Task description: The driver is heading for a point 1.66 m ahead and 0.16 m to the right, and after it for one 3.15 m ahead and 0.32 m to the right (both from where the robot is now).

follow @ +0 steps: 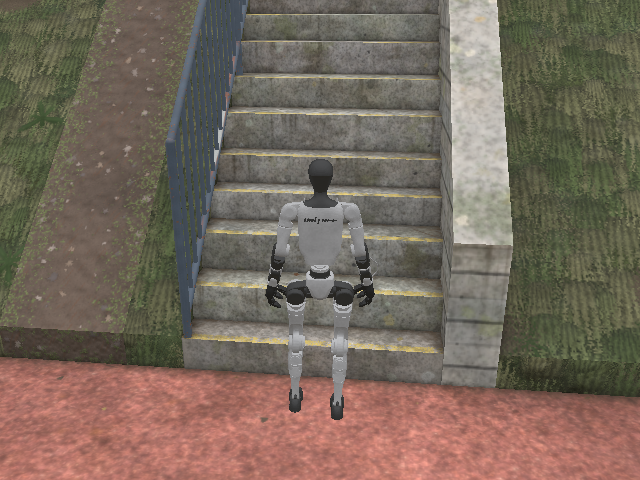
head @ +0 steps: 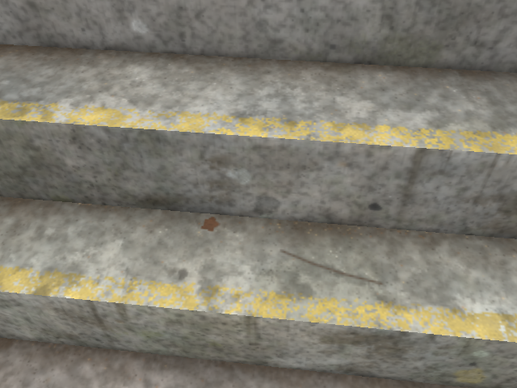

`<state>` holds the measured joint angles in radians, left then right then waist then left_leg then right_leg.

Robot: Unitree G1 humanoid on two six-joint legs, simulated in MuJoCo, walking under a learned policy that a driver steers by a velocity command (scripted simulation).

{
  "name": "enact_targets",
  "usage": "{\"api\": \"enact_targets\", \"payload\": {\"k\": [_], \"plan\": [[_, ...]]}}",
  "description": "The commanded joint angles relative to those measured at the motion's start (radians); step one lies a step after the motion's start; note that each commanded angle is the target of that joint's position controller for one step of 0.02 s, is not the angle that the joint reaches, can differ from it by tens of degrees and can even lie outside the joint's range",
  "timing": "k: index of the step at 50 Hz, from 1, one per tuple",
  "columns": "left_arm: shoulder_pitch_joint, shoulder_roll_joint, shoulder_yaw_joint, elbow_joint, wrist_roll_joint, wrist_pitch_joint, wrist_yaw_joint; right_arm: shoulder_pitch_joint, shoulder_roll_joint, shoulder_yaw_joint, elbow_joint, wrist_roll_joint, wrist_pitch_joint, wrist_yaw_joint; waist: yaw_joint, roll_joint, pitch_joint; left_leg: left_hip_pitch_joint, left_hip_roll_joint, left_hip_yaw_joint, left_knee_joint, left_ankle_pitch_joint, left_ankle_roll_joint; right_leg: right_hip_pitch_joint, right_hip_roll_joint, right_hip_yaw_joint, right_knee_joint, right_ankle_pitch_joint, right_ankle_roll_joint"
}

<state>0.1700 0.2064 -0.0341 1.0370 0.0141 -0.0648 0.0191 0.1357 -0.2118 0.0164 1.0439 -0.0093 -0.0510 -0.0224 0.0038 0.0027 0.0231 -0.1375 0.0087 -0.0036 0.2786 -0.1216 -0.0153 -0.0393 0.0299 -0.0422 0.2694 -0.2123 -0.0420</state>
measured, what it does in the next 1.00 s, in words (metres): stands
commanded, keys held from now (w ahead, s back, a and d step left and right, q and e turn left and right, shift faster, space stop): no key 0.38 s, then w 0.62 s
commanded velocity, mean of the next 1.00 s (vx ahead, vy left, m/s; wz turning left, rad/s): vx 0.24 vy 0.00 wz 0.00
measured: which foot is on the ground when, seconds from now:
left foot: down 0.00-1.00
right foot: down 0.00-1.00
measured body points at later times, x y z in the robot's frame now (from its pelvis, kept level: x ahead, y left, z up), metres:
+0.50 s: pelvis -0.01 -0.01 +0.00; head -0.01 -0.02 +0.45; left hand +0.02 +0.22 -0.15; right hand +0.02 -0.25 -0.16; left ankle +0.02 +0.13 -0.75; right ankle -0.04 -0.09 -0.75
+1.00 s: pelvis +0.02 -0.01 +0.00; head +0.02 -0.02 +0.45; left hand +0.12 +0.22 -0.14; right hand +0.12 -0.25 -0.14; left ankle +0.02 +0.13 -0.75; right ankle -0.04 -0.09 -0.75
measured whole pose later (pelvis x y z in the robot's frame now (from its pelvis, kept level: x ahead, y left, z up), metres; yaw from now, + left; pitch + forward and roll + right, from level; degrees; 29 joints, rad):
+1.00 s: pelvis +0.02 -0.01 +0.00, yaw -1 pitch +0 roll +0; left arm 0.18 0.20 -0.05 0.99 0.01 -0.08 0.03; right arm 0.14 -0.20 0.03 1.02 0.00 -0.05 -0.04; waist 0.00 0.00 -0.01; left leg -0.13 0.03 0.00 0.29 -0.16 -0.04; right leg -0.01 0.05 -0.04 0.24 -0.23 -0.06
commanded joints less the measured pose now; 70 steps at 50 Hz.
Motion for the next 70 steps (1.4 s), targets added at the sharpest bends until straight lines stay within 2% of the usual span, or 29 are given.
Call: {"api": "enact_targets", "payload": {"k": [1,19,20,21,25,29,31,35,45,54,70], "plan": [[0.016,0.098,0.018,-0.028,-0.001,-0.004,0.003,-0.001,-0.098,-0.017,-0.026,0.002,-0.004,-0.003,-0.001,-0.003,-0.024,0.049,0.12,-0.085,0.002,0.164,0.024,-0.062,-0.156,0.094,-0.034,0.189,0.007],[0.128,0.093,0.023,-0.001,-0.003,0.019,0.011,0.089,-0.096,-0.014,0.038,0.002,0.031,-0.006,-0.01,-0.004,0.019,-0.007,0.113,-0.077,0.036,0.07,0.015,-0.115,-0.145,0.105,-0.013,0.111,-0.007],[0.129,0.081,0.018,-0.003,-0.001,0.019,0.011,0.093,-0.084,-0.01,0.042,0.001,0.033,-0.006,-0.01,-0.007,0.004,0.005,0.11,-0.076,0.022,0.034,0.014,-0.119,-0.144,0.108,-0.035,0.053,-0.008],[0.121,0.076,0.014,-0.007,0.001,0.018,0.011,0.086,-0.079,-0.006,0.042,-0.001,0.035,-0.007,-0.01,-0.009,0.016,0.008,0.106,-0.075,0.012,0.007,0.012,-0.137,-0.141,0.114,-0.06,-0.016,-0.008],[0.101,0.087,0.012,-0.024,0.003,0.01,0.011,0.08,-0.076,-0.001,0.036,-0.007,0.032,-0.007,-0.015,-0.022,0.044,0.008,0.093,-0.062,0.003,-0.015,0.014,-0.171,-0.139,0.134,-0.121,-0.141,-0.017],[0.104,0.084,0.012,-0.035,0.001,-0.002,0.01,0.083,-0.071,0.003,0.029,-0.001,0.016,-0.009,-0.01,-0.013,0.037,-0.009,0.092,-0.058,0.005,0.007,0.019,-0.136,-0.137,0.132,-0.117,-0.081,-0.025],[0.094,0.072,0.008,-0.047,0.004,-0.008,0.01,0.073,-0.068,0.004,0.016,0.001,0.008,-0.012,-0.007,-0.007,0.028,-0.013,0.097,-0.061,-0.002,0.035,0.021,-0.11,-0.136,0.125,-0.103,0.001,-0.026],[0.096,0.078,0.011,-0.054,-0.001,-0.017,0.009,0.07,-0.068,0.002,0.0,0.006,-0.003,-0.016,-0.002,-0.005,-0.009,-0.009,0.101,-0.06,0.007,0.086,0.023,-0.047,-0.138,0.11,-0.06,0.199,-0.025],[0.036,0.084,0.006,-0.08,-0.004,-0.026,0.009,0.019,-0.071,-0.003,-0.05,0.007,-0.01,-0.018,-0.002,-0.009,-0.048,0.035,0.11,-0.062,0.013,0.194,0.021,0.002,-0.152,0.103,-0.033,0.415,-0.015],[-0.015,0.099,0.001,-0.092,-0.005,-0.027,0.007,-0.034,-0.082,-0.005,-0.083,0.005,-0.014,-0.014,-0.001,-0.012,-0.071,0.064,0.118,-0.062,0.0,0.232,0.017,0.016,-0.158,0.105,-0.042,0.436,-0.007],[-0.078,0.121,-0.011,-0.098,-0.002,-0.026,0.001,-0.091,-0.103,0.0,-0.108,0.002,-0.02,-0.004,0.002,-0.008,-0.081,0.077,0.126,-0.068,-0.038,0.211,0.012,0.01,-0.164,0.112,-0.069,0.353,0.0]]}}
